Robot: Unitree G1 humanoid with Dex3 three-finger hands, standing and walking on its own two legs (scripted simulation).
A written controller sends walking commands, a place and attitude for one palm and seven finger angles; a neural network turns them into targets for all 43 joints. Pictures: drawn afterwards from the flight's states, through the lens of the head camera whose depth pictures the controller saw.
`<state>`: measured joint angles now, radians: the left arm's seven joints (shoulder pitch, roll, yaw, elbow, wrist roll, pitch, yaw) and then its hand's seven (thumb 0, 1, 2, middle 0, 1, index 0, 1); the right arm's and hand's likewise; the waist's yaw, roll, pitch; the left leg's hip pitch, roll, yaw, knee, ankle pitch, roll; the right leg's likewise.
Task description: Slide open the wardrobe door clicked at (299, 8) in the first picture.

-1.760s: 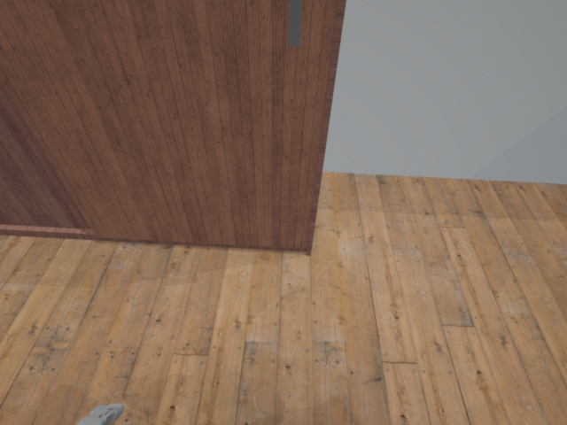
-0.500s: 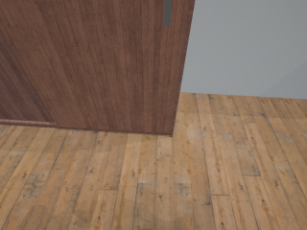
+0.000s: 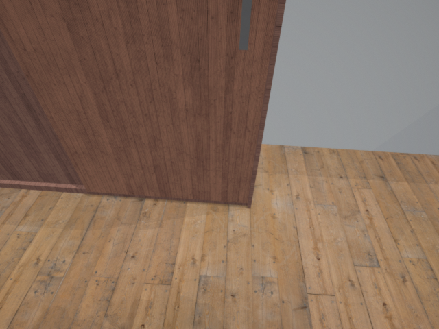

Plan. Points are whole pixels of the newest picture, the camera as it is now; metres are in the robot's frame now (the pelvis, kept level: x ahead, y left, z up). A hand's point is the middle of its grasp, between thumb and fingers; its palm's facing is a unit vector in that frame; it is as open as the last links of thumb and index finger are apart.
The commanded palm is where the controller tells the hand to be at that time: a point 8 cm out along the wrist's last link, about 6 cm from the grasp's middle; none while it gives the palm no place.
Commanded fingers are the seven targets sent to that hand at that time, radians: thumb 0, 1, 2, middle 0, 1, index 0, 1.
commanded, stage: take the last steps up to it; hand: right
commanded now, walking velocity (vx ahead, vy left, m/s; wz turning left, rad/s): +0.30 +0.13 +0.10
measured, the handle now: (246, 1) +0.90 -0.03 +0.27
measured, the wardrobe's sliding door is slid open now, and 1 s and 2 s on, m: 0.00 0.00 0.00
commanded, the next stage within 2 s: come to a stop and stand still in 0.96 s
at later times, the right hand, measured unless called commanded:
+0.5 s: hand out of the picture +0.01 -0.12 -0.18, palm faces +0.08 +0.99 -0.11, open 7.4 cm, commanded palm none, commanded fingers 0.00 -0.90 -0.90 0.20 0.30 0.20 0.30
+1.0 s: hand (272, 227) +0.43 -0.13 -0.17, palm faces -0.11 +0.98 -0.16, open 7.3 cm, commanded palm none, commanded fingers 0.00 -0.90 -0.90 0.20 0.30 0.20 0.30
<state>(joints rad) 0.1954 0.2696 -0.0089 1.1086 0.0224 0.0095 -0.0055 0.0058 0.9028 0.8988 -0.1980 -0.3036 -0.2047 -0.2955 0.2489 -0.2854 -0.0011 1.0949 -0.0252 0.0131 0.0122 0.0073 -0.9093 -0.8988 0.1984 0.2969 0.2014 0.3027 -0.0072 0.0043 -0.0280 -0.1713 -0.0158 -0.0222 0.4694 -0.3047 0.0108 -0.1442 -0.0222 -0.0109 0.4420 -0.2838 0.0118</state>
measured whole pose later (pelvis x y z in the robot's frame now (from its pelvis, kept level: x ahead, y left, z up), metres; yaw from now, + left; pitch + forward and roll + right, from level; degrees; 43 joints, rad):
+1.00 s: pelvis +0.33 +0.04 +0.00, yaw +4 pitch -1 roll +0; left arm 0.43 0.12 0.04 1.12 0.03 -0.05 0.02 0.00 0.91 0.90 -0.20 -0.30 -0.20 -0.30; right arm 0.15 -0.18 -0.06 1.02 -0.03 0.01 0.02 0.01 -0.92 -0.90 0.19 0.30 0.20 0.30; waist 0.07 0.03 0.04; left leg -0.51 0.11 0.07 0.71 -0.17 -0.02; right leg -0.04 -0.05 -0.19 0.36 -0.31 0.00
